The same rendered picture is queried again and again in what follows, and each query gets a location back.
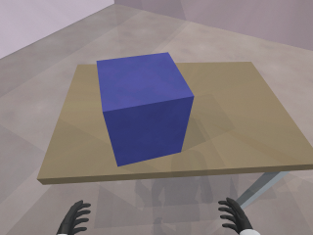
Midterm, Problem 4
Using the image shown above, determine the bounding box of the table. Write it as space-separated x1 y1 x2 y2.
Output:
36 62 313 209

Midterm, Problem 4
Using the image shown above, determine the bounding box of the carton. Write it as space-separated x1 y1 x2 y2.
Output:
96 52 195 167

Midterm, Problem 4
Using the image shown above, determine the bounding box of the left robot hand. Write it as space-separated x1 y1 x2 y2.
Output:
56 200 91 235

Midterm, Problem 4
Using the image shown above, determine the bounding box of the right robot hand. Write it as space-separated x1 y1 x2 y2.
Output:
218 197 253 235

